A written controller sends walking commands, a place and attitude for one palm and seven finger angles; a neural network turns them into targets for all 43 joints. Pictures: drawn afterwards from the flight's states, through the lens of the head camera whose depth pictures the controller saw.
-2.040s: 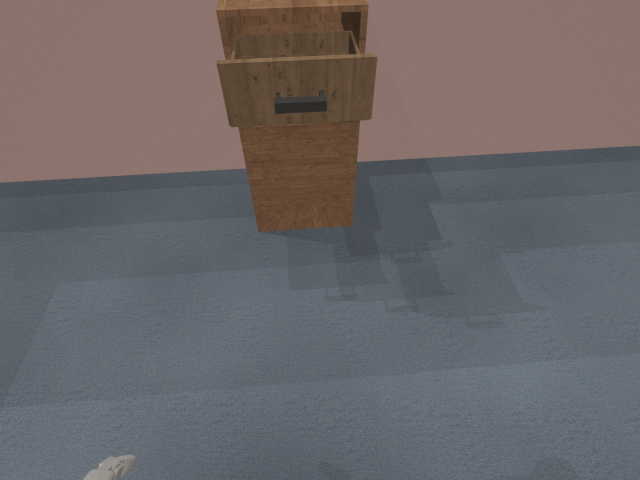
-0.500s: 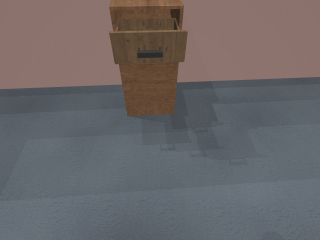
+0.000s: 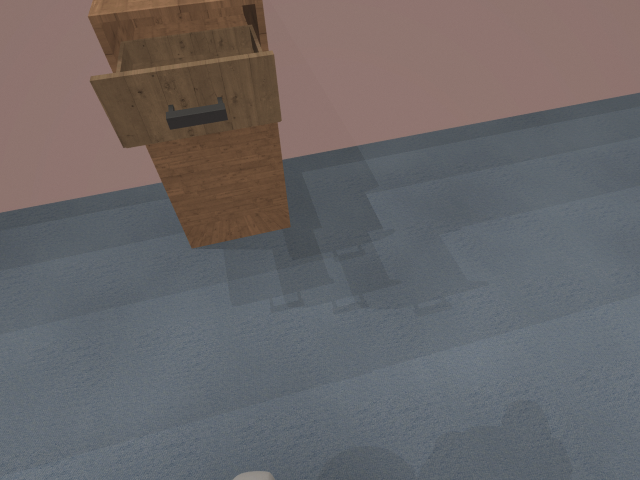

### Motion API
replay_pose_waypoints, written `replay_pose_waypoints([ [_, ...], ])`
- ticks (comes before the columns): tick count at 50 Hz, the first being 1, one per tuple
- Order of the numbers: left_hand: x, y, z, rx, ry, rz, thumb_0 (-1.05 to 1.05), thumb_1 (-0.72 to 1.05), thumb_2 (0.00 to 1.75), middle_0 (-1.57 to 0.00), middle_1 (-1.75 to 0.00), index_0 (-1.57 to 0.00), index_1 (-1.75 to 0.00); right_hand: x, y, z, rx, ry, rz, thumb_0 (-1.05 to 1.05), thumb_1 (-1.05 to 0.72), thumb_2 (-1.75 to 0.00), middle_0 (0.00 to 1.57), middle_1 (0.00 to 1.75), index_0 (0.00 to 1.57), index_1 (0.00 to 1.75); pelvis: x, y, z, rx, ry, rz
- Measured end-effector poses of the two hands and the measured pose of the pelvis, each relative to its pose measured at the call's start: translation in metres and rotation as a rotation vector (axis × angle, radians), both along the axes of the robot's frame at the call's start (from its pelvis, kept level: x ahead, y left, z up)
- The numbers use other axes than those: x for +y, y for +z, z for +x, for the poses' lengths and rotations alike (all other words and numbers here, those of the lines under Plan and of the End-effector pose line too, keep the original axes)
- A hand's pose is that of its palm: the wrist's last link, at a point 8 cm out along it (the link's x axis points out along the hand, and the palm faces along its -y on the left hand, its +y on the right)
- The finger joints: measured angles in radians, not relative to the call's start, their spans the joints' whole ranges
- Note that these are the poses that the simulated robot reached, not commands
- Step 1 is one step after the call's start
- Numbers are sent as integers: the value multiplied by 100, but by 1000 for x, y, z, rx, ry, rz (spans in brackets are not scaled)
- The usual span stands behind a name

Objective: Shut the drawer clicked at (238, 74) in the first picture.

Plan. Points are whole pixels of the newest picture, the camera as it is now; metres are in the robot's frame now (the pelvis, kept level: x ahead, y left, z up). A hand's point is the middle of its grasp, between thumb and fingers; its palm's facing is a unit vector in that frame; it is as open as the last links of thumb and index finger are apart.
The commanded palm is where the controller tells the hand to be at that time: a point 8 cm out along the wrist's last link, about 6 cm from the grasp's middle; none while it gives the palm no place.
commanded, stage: walk to a spot facing it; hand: left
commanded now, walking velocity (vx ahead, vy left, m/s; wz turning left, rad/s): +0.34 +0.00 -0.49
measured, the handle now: (196, 110) +0.78 +0.34 +0.02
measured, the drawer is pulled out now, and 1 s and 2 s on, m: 0.29 0.29 0.29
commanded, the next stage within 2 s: turn to face it in 0.90 s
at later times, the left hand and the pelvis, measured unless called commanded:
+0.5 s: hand (181, 427) +0.21 +0.25 -0.18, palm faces -0.14 -0.97 -0.20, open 7.4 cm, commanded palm none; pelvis +0.20 +0.05 +0.00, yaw -17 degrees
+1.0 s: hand (301, 266) +0.51 +0.09 -0.14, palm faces -0.55 -0.80 -0.26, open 7.3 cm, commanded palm none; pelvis +0.28 +0.01 +0.00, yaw -34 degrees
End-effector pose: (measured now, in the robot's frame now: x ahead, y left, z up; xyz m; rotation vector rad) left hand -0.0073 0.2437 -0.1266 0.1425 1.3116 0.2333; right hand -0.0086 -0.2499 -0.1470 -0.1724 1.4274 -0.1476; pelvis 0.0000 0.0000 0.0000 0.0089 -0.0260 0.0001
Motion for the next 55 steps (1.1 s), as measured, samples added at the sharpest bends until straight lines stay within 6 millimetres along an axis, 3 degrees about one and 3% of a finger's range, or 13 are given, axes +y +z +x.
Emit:
replay_pose_waypoints([
  [5,-15,11,15,75,-52,-30,0,91,90,-20,-30,-20,-30,-1,22,74,-171,-39,-1,1,-91,-90,20,29,20,29,-2,16,30,17,-64,10],
  [10,-15,16,41,123,-86,-46,0,91,90,-20,-30,-20,-30,8,36,149,-320,-64,10,1,-91,-90,20,29,20,29,5,21,66,32,-117,5],
  [19,23,-2,122,157,-95,-38,0,90,90,-21,-30,-20,-30,46,41,276,-444,-41,8,0,-91,-90,20,29,20,29,35,7,154,40,-189,-11],
  [22,44,-20,163,179,-130,-39,0,90,90,-21,-30,-20,-30,54,35,301,-498,-73,-34,0,-91,-90,20,29,20,30,49,-8,185,34,-246,-25],
  [25,57,-24,222,144,-204,-28,0,91,90,-20,-30,-20,-30,60,38,290,-462,-138,-57,0,-91,-90,20,29,20,30,53,-4,205,11,-300,-11],
  [30,55,-8,334,-4,-320,-27,0,91,90,-20,-30,-20,-30,66,39,241,-308,-280,-89,0,-92,-90,20,29,21,30,57,9,231,3,-355,-12],
  [34,35,6,405,-91,-417,-29,0,91,90,-20,-30,-19,-30,67,35,201,-191,-383,-102,0,-93,-90,20,29,20,30,58,13,249,4,-408,-4],
  [39,-8,14,470,-143,-554,-31,0,91,90,-20,-30,-19,-30,70,24,165,-101,-501,-84,0,-92,-90,20,29,20,30,49,10,266,1,-474,9],
  [44,-66,13,516,-195,-693,-27,0,91,90,-20,-30,-20,-30,70,2,141,-49,-608,-40,0,-91,-90,20,29,20,30,26,-3,279,4,-543,24],
  [47,-94,13,531,-242,-743,-34,0,91,90,-20,-30,-20,-30,65,-7,138,-25,-644,-17,0,-91,-90,20,29,20,29,17,-8,279,4,-566,8],
  [55,-111,22,526,-205,-771,-40,0,91,90,-20,-30,-20,-30,39,13,180,-151,-667,-56,0,-91,-90,20,29,20,29,10,9,286,10,-624,8],
])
